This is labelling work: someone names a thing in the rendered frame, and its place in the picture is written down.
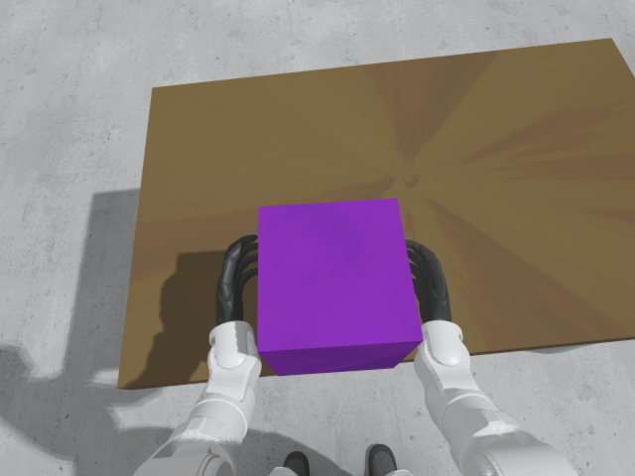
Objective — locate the robot foot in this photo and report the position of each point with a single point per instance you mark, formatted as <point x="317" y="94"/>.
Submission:
<point x="381" y="460"/>
<point x="298" y="462"/>

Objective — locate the robot right hand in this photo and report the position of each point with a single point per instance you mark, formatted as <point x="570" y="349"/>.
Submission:
<point x="429" y="285"/>

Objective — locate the robot left hand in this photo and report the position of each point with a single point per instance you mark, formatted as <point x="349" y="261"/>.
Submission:
<point x="230" y="285"/>

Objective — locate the right robot upper arm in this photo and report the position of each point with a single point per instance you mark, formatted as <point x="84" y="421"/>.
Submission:
<point x="531" y="459"/>

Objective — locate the left robot forearm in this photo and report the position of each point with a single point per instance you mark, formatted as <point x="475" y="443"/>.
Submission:
<point x="219" y="420"/>

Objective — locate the left robot upper arm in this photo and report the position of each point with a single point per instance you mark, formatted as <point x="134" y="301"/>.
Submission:
<point x="208" y="464"/>

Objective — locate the left robot foot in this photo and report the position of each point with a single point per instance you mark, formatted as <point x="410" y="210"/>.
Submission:
<point x="298" y="462"/>

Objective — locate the right robot forearm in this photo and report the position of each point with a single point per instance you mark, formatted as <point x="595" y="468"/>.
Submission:
<point x="464" y="415"/>

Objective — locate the carton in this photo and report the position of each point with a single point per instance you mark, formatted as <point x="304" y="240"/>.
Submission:
<point x="335" y="289"/>

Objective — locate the right robot foot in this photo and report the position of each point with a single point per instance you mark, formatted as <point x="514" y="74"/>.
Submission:
<point x="381" y="460"/>

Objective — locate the table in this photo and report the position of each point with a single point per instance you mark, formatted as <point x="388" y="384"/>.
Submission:
<point x="515" y="167"/>

